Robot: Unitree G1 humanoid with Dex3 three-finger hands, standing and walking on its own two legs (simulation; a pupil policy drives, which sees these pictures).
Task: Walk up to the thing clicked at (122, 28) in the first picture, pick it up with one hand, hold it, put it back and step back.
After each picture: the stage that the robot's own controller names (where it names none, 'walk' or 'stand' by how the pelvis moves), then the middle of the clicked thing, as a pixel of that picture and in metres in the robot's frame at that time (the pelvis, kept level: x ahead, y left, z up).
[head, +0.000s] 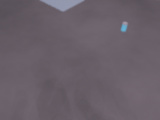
stand; (124, 26) +1.77 -0.58 -0.72
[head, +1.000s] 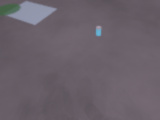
walk; (98, 30) +1.71 -0.09 -0.69
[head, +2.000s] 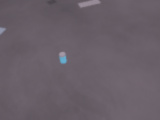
walk; (62, 57) +1.13 +0.25 -0.71
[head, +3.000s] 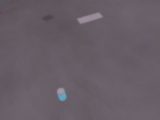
walk; (61, 94) +0.71 +0.25 -0.72
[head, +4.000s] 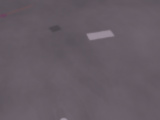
walk; out of the picture +0.47 +0.14 -0.70
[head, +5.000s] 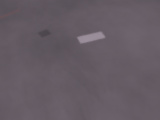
stand; out of the picture +0.38 +0.18 -0.72
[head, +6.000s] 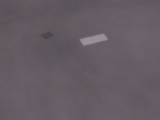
stand; out of the picture +0.37 +0.17 -0.72
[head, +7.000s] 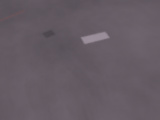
stand; out of the picture +0.38 +0.17 -0.73
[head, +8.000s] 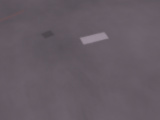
stand; out of the picture +0.38 +0.18 -0.73
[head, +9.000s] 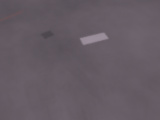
stand; out of the picture +0.37 +0.17 -0.73
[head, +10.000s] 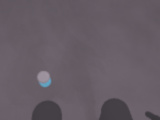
go down; (44, 79) +0.44 +0.17 -0.45
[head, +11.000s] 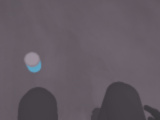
go down; (33, 62) +0.47 +0.18 -0.33
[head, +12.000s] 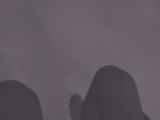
close in; out of the picture +0.47 +0.22 -0.24
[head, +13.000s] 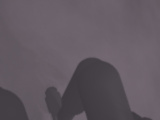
close; out of the picture +0.46 +0.25 -0.23
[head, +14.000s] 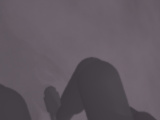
lift; out of the picture +0.44 +0.23 -0.24
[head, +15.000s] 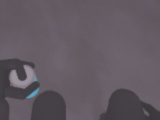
lift; (25, 82) +0.33 +0.20 -0.08
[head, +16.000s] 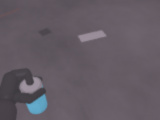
hold; (34, 95) +0.32 +0.17 +0.02
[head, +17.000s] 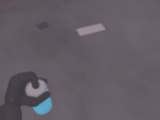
hold; (39, 97) +0.32 +0.16 -0.01
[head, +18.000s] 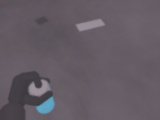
crouch; (42, 97) +0.33 +0.15 -0.03
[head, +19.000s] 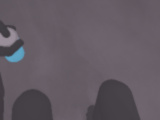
crouch; (10, 46) +0.47 +0.19 -0.11
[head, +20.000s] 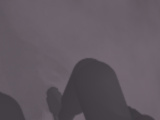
lower; out of the picture +0.46 +0.26 -0.24
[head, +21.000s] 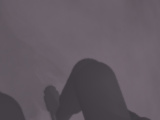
lower; out of the picture +0.46 +0.26 -0.25
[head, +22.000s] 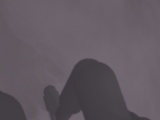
lower; out of the picture +0.46 +0.26 -0.25
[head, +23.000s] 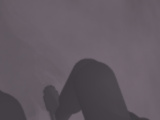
lower; out of the picture +0.46 +0.25 -0.25
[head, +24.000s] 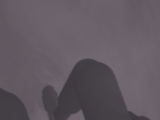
draw back; out of the picture +0.46 +0.24 -0.26
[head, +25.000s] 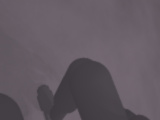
withdraw; out of the picture +0.45 +0.25 -0.26
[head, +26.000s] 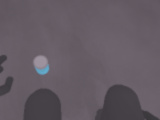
walk; (41, 65) +0.47 +0.17 -0.35
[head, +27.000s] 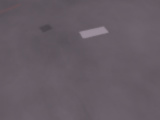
stand; out of the picture +0.38 +0.14 -0.66
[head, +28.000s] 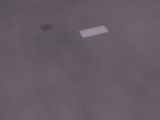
stand; out of the picture +0.39 +0.16 -0.67
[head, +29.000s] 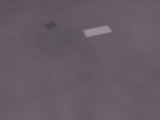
stand; out of the picture +0.39 +0.15 -0.69
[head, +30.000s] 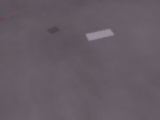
walk; out of the picture +0.40 +0.16 -0.72
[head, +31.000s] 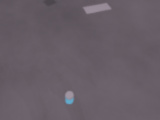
walk; (69, 97) +0.55 +0.07 -0.70
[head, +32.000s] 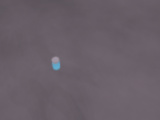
walk; (55, 63) +0.85 +0.23 -0.69
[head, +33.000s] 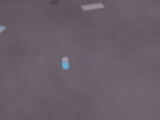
stand; (65, 63) +1.05 +0.17 -0.71
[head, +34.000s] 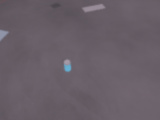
stand; (67, 65) +1.05 +0.17 -0.73
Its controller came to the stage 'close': yes
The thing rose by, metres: 0.70
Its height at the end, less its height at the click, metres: +0.00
